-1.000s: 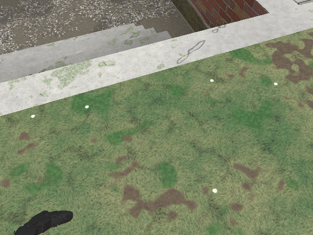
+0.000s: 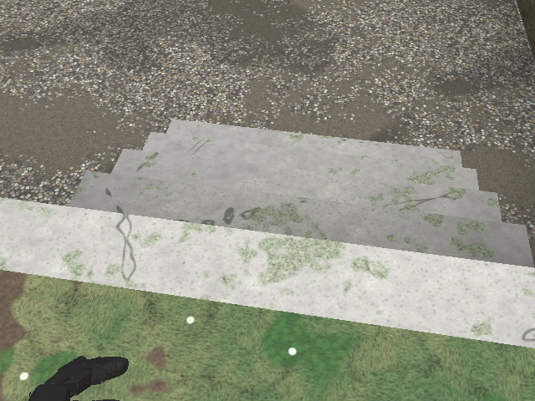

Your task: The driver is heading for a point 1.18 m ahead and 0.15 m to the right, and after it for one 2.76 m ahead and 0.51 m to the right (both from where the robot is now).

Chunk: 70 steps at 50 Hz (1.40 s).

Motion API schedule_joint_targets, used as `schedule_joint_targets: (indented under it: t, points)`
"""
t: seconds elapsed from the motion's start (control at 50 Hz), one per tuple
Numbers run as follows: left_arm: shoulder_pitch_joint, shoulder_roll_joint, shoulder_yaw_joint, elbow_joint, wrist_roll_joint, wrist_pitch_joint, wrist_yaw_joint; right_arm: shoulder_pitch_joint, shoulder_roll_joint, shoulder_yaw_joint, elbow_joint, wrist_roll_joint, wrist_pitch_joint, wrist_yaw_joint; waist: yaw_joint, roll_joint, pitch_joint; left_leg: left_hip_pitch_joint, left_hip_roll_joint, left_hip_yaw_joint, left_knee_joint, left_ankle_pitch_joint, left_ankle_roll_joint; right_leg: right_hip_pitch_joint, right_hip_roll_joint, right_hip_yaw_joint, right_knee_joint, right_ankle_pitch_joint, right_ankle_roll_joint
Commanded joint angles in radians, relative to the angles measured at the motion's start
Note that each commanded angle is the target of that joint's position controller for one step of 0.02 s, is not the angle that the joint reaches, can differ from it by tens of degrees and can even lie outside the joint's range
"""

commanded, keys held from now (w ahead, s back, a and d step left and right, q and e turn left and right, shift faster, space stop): w+q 0.02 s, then w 0.36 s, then w+e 0.62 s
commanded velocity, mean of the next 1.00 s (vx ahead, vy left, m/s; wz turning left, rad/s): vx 0.50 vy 0.00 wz -0.09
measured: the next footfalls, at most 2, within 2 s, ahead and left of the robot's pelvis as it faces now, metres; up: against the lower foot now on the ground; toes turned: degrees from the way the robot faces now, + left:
left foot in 0.46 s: +0.37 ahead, +0.17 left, +0.00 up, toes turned +7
right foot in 0.96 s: +0.69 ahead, -0.11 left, +0.00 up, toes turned -10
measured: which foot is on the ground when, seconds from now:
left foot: up 0.00-0.44, down 0.46-1.00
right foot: down 0.00-0.46, up 0.48-0.94, down 0.96-1.00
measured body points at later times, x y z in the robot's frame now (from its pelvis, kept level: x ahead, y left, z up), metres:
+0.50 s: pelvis +0.25 +0.04 +0.00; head +0.28 +0.05 +0.45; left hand +0.21 +0.31 -0.13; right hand +0.52 -0.15 -0.06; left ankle +0.33 +0.16 -0.72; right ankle +0.12 -0.12 -0.70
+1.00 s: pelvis +0.54 +0.01 -0.01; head +0.56 +0.01 +0.44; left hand +0.78 +0.22 -0.10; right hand +0.48 -0.23 -0.15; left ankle +0.34 +0.16 -0.71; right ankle +0.65 -0.10 -0.72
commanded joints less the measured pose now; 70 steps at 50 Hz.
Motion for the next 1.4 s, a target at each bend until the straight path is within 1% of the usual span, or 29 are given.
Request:
schedule_joint_targets:
  t: [0.02,0.04,0.1,0.28,0.38,0.44,0.46,0.48,0.5,0.52,0.56,0.6,0.72,0.84,0.92,0.98,1.0,1.02,1.04,1.06,1.1,1.14,1.26,1.3,1.32,1.34,1.36,1.38,1.4]
  points:
    - [0.334,0.238,0.086,0.011,-0.003,-0.001,0.005,0.088,-0.057,0.012,-0.105,0.019,-0.027,0.000,0.133,-0.303,-0.312,-0.635,0.043,0.051,0.596,-0.103,-0.025,0.811,-0.468,0.790,-0.195,-0.458,-0.269]
    - [0.292,0.163,0.065,0.000,-0.010,0.004,0.007,0.006,-0.125,-0.006,-0.098,0.016,-0.023,0.000,0.157,-0.185,-0.175,-0.678,0.084,0.046,0.659,-0.011,-0.032,0.694,-0.420,0.667,-0.221,-0.507,-0.229]
    - [0.205,0.097,0.037,0.017,0.006,0.016,0.007,-0.114,-0.091,-0.006,-0.126,-0.010,-0.022,0.007,0.111,-0.098,-0.004,-0.592,0.158,0.090,0.566,0.143,-0.031,0.396,-0.293,0.348,-0.269,-0.194,-0.182]
    - [0.244,0.172,0.052,0.098,-0.024,0.020,0.005,-0.268,0.002,0.035,-0.150,-0.013,-0.038,0.035,0.123,-0.085,0.021,-0.473,0.185,0.203,0.075,0.418,-0.050,0.330,-0.236,0.060,-0.353,0.109,-0.196]
    - [0.323,0.201,0.055,0.151,-0.041,0.041,0.003,-0.377,-0.022,0.029,-0.185,0.000,-0.045,0.050,0.150,-0.102,0.042,-0.412,0.150,0.231,-0.082,0.419,-0.022,0.414,-0.280,0.053,-0.308,0.132,-0.171]
    - [0.311,0.207,0.051,0.167,-0.049,0.055,0.008,-0.231,-0.077,-0.004,-0.149,-0.011,-0.050,0.044,0.041,-0.092,-0.028,-0.131,0.096,0.268,-0.193,0.397,0.028,0.391,-0.248,0.033,-0.116,0.370,-0.128]
    - [0.338,0.103,0.002,0.187,0.139,0.013,-0.043,-0.033,-0.147,-0.009,-0.073,-0.100,-0.078,0.054,-0.034,0.011,-0.133,0.161,0.151,0.204,-0.153,0.606,0.099,0.272,-0.154,-0.019,0.063,0.241,-0.092]
    - [0.458,-0.043,-0.030,0.153,0.126,-0.003,-0.070,0.161,-0.197,-0.026,-0.042,-0.123,-0.077,0.040,-0.039,0.211,-0.403,0.682,0.392,-0.128,-0.185,0.485,0.312,-0.078,0.018,-0.063,0.359,-0.252,-0.050]
    - [0.398,0.007,-0.030,0.144,0.082,-0.022,-0.090,0.286,-0.115,0.001,-0.018,-0.109,-0.072,0.037,-0.113,0.213,-0.390,0.726,0.496,-0.485,-0.367,0.091,0.335,-0.307,0.053,0.059,0.557,-0.470,-0.064]
    - [0.234,0.056,-0.008,0.135,0.047,-0.027,-0.077,0.208,-0.088,0.002,0.008,-0.105,-0.085,0.031,-0.108,0.147,-0.042,0.481,0.450,-0.371,-0.423,-0.114,0.221,-0.471,-0.003,0.091,0.665,-0.342,-0.088]
    - [0.274,0.081,-0.006,0.155,0.062,-0.018,-0.033,0.030,-0.008,0.035,-0.004,-0.063,-0.080,0.017,0.012,0.112,-0.039,0.217,0.418,-0.157,-0.457,0.038,0.170,-0.338,-0.094,0.053,0.679,-0.218,-0.108]
    - [0.280,0.027,-0.029,0.154,0.083,0.001,-0.036,-0.072,0.058,0.064,-0.023,-0.089,-0.085,0.007,0.089,0.090,-0.024,0.038,0.405,-0.023,-0.508,0.254,0.170,-0.208,-0.137,0.070,0.651,-0.158,-0.095]
    - [0.144,-0.011,-0.044,0.124,0.052,0.029,-0.085,-0.035,-0.004,0.049,0.021,-0.136,-0.100,0.013,0.071,0.038,0.022,0.010,0.361,0.290,-0.570,0.563,0.183,-0.252,-0.143,0.004,0.371,0.148,-0.038]
    - [0.017,0.022,-0.032,0.076,0.051,0.056,-0.074,0.057,-0.043,0.046,0.121,-0.122,-0.100,0.046,0.045,0.048,0.076,0.117,0.391,0.384,-0.526,0.627,0.151,-0.213,-0.106,-0.029,0.151,0.244,-0.064]
    - [-0.048,0.049,-0.013,0.047,0.046,0.048,-0.065,0.113,-0.083,0.031,0.177,-0.113,-0.084,0.029,0.037,0.058,0.085,0.292,0.413,0.425,-0.439,0.855,0.124,-0.174,-0.038,-0.085,0.060,0.067,-0.101]
    - [0.157,0.161,0.042,0.085,0.017,0.018,-0.032,0.113,-0.113,0.025,0.184,-0.133,-0.088,0.026,0.138,0.040,-0.074,0.135,0.331,0.519,-0.069,1.174,0.038,0.294,0.079,-0.127,0.082,0.129,-0.192]
    - [0.384,0.191,0.056,0.134,0.022,0.021,-0.006,0.221,0.002,0.069,0.160,-0.159,-0.099,0.032,0.156,-0.111,-0.339,-0.256,0.261,0.490,0.259,0.858,-0.066,0.854,-0.094,0.164,0.155,0.226,-0.372]
    - [0.601,0.198,0.047,0.200,0.023,0.043,0.001,0.134,-0.018,0.073,0.135,-0.139,-0.100,0.076,0.252,-0.137,-0.485,-0.465,0.074,0.377,0.522,-0.044,-0.110,1.073,-0.294,0.610,-0.087,0.101,-0.481]
    - [0.654,0.218,0.073,0.260,0.040,0.023,0.001,-0.082,-0.007,0.072,0.093,-0.089,-0.091,0.093,0.325,-0.062,-0.247,-0.706,0.080,0.195,0.634,-0.042,-0.056,1.001,-0.283,0.600,-0.174,-0.070,-0.365]
    - [0.549,0.227,0.084,0.243,0.022,0.006,0.000,-0.201,-0.022,0.071,0.066,-0.086,-0.098,0.076,0.307,-0.082,-0.038,-0.788,0.149,0.142,0.671,-0.001,-0.044,0.763,-0.260,0.509,-0.192,-0.136,-0.308]
    - [0.393,0.080,0.028,0.226,0.017,-0.007,-0.010,-0.142,-0.034,0.073,0.061,-0.121,-0.099,0.026,0.165,-0.078,-0.048,-0.578,0.199,0.121,0.578,0.069,-0.025,0.423,-0.226,0.412,-0.220,-0.003,-0.324]
    - [0.239,0.041,0.001,0.164,0.025,-0.006,-0.021,-0.111,0.020,0.091,0.054,-0.125,-0.076,0.000,0.056,-0.044,-0.035,-0.397,0.213,0.134,0.490,0.048,-0.035,0.141,-0.196,0.371,-0.300,-0.044,-0.321]
    - [0.288,0.152,0.030,0.117,0.067,0.001,-0.058,-0.217,0.068,0.129,0.010,-0.094,-0.045,0.024,0.106,-0.067,0.003,-0.142,0.120,0.284,0.099,0.390,-0.095,-0.149,-0.060,0.247,-0.295,-0.113,-0.255]
    - [0.299,0.164,0.036,0.096,0.062,0.005,-0.071,-0.235,0.010,0.115,-0.007,-0.084,-0.060,0.023,0.095,-0.063,-0.003,-0.115,0.102,0.269,0.034,0.428,-0.093,-0.095,-0.085,0.307,-0.222,-0.072,-0.261]
    - [0.276,0.156,0.027,0.069,0.074,0.003,-0.071,-0.139,-0.010,0.105,0.017,-0.109,-0.074,0.016,0.055,-0.060,-0.027,0.004,0.075,0.316,0.145,0.428,-0.091,-0.141,-0.061,0.293,-0.135,-0.009,-0.247]
    - [0.161,0.129,0.018,0.023,0.102,0.001,-0.066,0.071,-0.043,0.086,0.079,-0.123,-0.087,0.006,-0.049,-0.045,-0.041,0.148,0.109,0.250,0.252,0.447,-0.074,-0.236,-0.075,0.313,0.031,0.123,-0.204]
    - [0.130,0.130,0.016,-0.007,0.061,-0.014,-0.067,0.197,-0.097,0.057,0.087,-0.100,-0.095,-0.002,-0.138,0.045,-0.062,0.272,0.064,0.302,0.047,0.255,-0.051,-0.295,-0.005,0.300,0.151,0.174,-0.198]
    - [0.212,0.030,-0.005,0.008,0.055,-0.028,-0.085,0.284,-0.190,0.037,0.099,-0.082,-0.101,-0.013,-0.126,0.158,-0.147,0.395,0.294,-0.009,-0.152,0.462,0.144,-0.281,0.081,0.232,0.467,-0.046,-0.114]
    - [0.401,-0.061,-0.025,0.050,0.046,-0.039,-0.082,0.228,-0.198,0.055,0.062,-0.089,-0.112,0.006,0.019,0.182,-0.211,0.407,0.507,-0.259,-0.127,1.134,0.384,-0.357,0.138,0.159,0.824,-0.543,-0.040]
